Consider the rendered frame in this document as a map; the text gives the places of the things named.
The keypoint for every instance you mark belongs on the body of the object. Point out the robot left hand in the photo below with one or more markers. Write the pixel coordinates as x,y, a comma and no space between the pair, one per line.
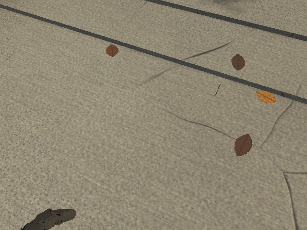
49,218

